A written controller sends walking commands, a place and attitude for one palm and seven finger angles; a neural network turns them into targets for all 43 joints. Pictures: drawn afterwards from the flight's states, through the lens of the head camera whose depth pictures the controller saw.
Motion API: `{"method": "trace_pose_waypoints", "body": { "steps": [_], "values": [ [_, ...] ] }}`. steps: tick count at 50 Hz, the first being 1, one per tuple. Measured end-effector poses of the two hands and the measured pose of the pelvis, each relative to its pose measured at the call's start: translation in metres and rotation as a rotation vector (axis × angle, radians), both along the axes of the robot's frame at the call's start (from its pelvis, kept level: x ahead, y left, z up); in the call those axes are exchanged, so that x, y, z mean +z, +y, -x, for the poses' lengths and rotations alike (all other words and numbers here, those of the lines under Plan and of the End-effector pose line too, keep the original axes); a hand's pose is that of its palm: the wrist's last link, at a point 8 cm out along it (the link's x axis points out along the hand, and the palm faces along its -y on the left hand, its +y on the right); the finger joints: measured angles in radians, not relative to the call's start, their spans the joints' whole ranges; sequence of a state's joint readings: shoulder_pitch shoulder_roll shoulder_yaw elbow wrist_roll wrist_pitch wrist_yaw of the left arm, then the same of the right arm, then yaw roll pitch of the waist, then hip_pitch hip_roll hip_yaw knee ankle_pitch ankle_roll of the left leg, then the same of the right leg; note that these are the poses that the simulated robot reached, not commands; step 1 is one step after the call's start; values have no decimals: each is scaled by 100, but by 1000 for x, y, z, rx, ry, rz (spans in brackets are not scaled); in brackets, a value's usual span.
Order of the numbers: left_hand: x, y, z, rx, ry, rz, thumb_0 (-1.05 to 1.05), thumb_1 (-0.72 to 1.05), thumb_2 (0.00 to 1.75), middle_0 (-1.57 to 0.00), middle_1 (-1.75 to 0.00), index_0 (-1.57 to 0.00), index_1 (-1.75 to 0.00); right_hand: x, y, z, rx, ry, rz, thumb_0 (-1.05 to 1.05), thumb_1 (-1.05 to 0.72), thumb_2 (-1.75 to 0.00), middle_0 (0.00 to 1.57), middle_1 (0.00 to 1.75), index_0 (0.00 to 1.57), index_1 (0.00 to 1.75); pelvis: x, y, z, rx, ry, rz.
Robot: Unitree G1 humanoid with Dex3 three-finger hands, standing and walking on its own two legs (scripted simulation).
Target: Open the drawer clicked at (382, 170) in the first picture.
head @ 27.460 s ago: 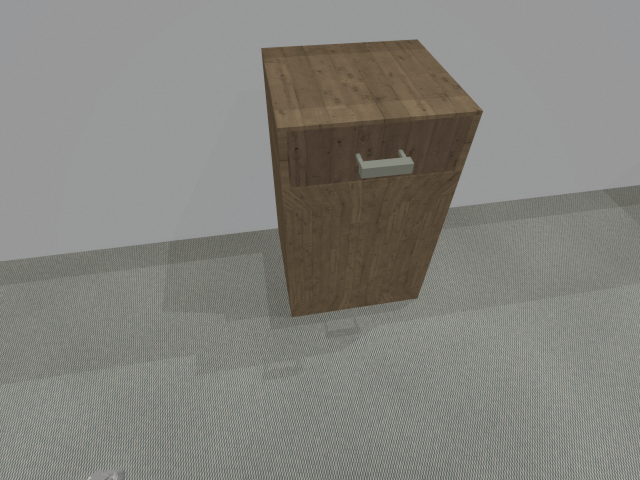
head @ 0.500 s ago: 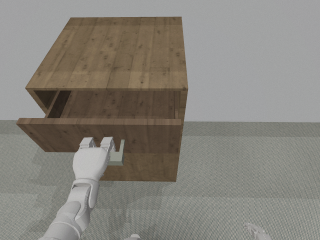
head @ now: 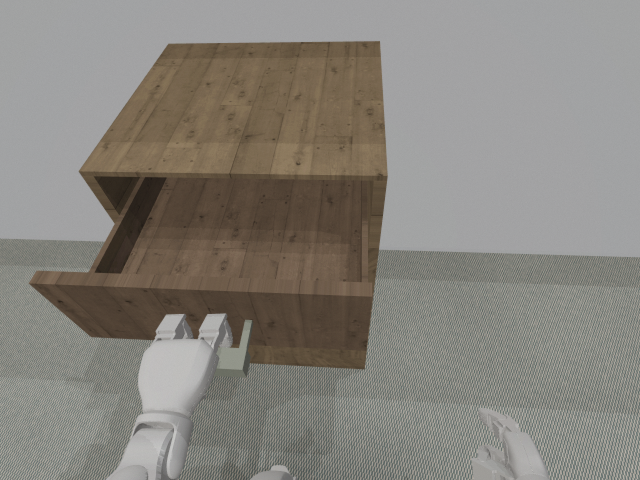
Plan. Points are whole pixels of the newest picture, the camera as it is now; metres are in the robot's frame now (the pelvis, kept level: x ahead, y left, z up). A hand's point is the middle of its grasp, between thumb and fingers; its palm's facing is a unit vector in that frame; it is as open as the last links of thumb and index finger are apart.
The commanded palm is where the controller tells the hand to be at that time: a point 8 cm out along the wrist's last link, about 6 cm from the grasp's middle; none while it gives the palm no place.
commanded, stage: pull the drawer open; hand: left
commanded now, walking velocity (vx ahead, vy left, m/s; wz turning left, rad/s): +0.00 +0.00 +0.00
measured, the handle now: (204, 343) +0.30 +0.18 -0.01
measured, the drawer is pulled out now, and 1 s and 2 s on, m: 0.20 0.30 0.30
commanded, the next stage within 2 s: open the thumb to release the handle in 1.16 s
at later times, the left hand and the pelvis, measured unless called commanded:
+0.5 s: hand (187, 415) +0.21 +0.19 -0.03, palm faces -0.02 -0.09 -1.00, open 6.2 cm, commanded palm +0.18 +0.20 +0.02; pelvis +0.00 -0.01 -0.01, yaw +0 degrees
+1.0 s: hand (175, 463) +0.16 +0.19 -0.03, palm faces -0.07 -0.11 -0.99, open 6.3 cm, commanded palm +0.12 +0.20 +0.02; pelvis +0.00 -0.02 -0.01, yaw +0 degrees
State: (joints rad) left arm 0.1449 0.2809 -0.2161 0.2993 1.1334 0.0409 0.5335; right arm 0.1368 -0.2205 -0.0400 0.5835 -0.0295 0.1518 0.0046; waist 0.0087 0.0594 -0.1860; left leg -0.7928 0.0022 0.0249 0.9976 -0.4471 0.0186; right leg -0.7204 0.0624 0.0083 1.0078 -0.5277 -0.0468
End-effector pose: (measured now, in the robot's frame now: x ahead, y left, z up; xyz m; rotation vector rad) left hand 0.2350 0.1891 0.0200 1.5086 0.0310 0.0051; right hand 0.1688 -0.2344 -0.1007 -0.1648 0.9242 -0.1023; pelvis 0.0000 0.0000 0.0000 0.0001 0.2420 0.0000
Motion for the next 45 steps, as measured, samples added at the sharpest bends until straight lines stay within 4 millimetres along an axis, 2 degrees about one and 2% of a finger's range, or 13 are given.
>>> {"method": "trace_pose_waypoints", "body": {
  "steps": [9,25,45],
  "values": [
    [0,0,18,9,9,7,2,60,81,-37,-135,-42,-135,1,3,-3,22,-25,-14,1,-91,-90,20,30,20,30,-2,-4,4,2,-7,-2],
    [1,1,43,12,10,28,4,59,79,-36,-136,-42,-135,-2,-6,0,18,-24,-5,2,-91,-90,20,30,20,30,-5,-7,2,-11,4,-10],
    [2,1,81,22,42,38,5,61,73,-32,-137,-42,-135,-2,2,-28,93,-89,-31,2,-91,-90,20,30,20,30,-12,-15,-3,-10,20,-18]
  ]
}}
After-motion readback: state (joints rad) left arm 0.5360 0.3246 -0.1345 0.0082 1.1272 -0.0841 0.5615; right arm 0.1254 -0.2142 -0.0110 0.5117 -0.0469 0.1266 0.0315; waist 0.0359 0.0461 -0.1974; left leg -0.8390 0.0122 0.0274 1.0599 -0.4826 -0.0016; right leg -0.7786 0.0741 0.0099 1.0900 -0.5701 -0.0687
